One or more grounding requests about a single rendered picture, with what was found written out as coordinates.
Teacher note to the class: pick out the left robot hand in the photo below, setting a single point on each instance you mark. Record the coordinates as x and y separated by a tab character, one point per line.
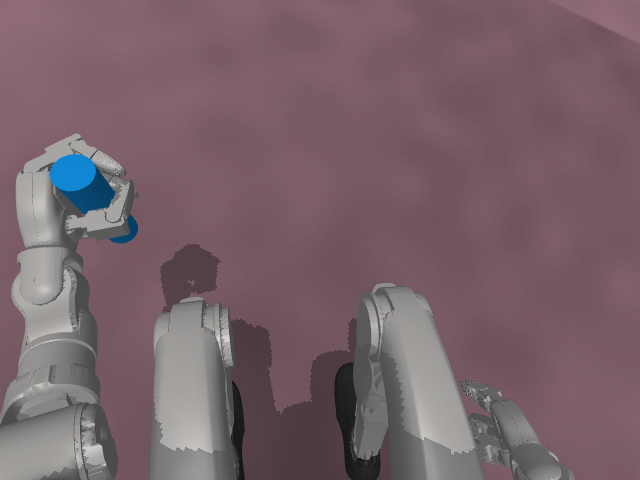
47	217

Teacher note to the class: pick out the right robot foot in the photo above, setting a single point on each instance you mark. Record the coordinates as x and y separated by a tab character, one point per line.
345	403

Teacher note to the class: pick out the left robot arm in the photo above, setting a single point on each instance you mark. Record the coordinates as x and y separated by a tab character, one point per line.
52	426

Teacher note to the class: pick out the right robot hand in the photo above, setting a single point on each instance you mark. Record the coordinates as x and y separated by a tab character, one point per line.
508	427

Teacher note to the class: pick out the can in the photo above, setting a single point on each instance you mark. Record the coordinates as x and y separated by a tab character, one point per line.
77	177

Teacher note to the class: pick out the right robot arm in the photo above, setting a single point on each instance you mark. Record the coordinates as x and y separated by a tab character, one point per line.
536	462

